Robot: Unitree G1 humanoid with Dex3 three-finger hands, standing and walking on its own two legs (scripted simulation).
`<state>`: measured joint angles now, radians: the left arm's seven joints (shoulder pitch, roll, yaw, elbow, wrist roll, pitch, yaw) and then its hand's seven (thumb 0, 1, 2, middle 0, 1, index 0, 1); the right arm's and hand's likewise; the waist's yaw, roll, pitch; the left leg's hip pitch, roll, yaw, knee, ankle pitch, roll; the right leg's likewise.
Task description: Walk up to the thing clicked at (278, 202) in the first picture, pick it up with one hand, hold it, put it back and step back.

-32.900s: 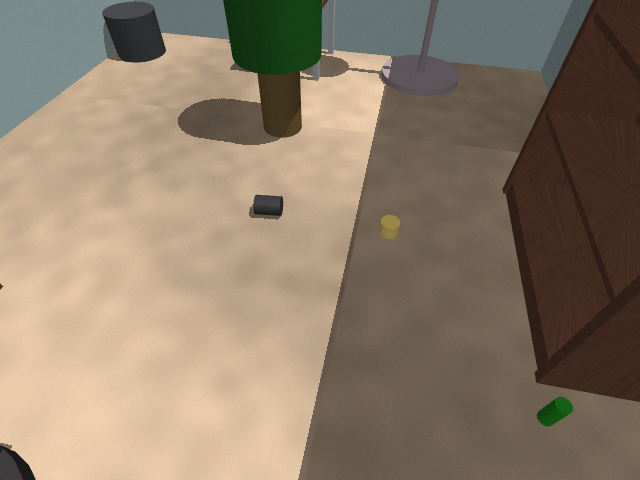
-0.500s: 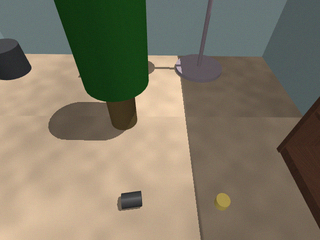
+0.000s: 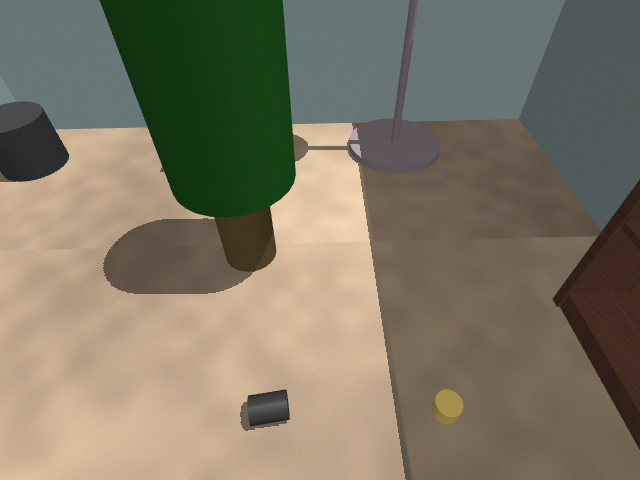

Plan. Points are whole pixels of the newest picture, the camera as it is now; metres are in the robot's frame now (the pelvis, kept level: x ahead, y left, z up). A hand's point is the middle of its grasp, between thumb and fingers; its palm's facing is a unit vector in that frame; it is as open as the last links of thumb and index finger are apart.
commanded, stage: stand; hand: left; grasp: from above
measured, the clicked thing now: (268, 407) +0.48 +0.20 -0.74
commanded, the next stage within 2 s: step back in 1.62 s
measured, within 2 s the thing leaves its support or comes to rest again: neither
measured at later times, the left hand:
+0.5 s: hand out of the picture +0.06 +0.23 -0.16, palm faces +0.00 -0.95 -0.32, open 7.4 cm
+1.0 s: hand out of the picture +0.09 +0.23 -0.16, palm faces -0.01 -0.95 -0.33, open 7.4 cm
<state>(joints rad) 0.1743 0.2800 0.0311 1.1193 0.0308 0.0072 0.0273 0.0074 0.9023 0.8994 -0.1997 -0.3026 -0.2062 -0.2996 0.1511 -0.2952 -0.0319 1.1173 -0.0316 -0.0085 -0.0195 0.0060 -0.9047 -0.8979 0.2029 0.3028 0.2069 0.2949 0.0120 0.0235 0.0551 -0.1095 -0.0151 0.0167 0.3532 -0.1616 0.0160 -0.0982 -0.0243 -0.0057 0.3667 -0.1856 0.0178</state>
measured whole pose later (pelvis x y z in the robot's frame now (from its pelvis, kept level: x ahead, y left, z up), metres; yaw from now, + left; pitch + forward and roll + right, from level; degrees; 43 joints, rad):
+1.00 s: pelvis +0.02 +0.00 +0.00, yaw -1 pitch -3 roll +0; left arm 0.11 0.30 0.02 1.14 0.02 0.00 0.01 0.01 0.90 0.90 -0.20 -0.30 -0.21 -0.30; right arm 0.11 -0.32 -0.01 1.15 -0.02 -0.02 -0.01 0.01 -0.90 -0.90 0.20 0.30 0.21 0.29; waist 0.00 0.01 0.05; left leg -0.10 0.00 0.03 0.32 -0.17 0.01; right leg -0.09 -0.01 0.00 0.32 -0.18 0.01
